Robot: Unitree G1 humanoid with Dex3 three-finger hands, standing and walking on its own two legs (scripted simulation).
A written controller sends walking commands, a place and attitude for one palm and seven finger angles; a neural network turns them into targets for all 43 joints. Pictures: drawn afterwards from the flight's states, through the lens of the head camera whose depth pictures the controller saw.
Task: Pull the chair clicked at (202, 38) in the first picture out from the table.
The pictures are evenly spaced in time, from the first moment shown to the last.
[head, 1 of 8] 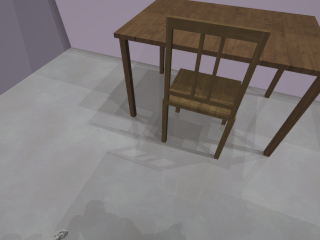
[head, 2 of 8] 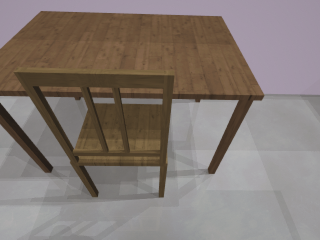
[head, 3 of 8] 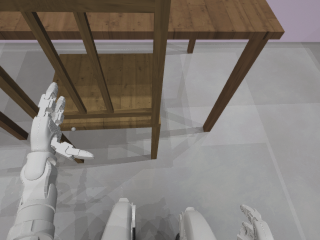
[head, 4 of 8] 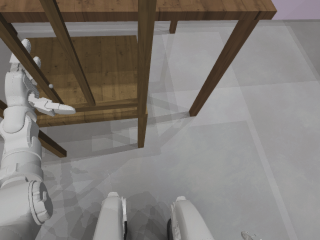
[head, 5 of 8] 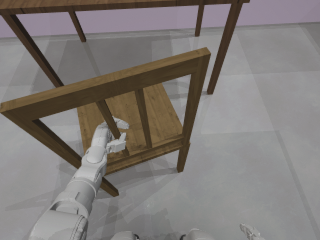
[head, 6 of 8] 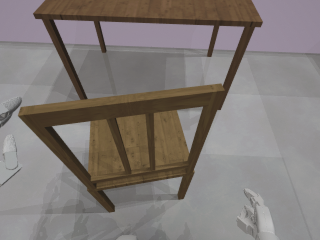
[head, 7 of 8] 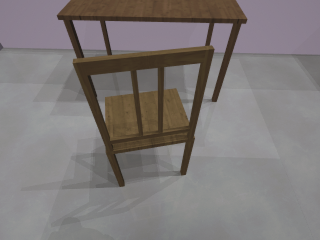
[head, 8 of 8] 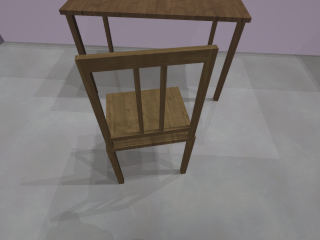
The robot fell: no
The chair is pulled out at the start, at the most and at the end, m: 0.00 0.62 0.61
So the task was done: yes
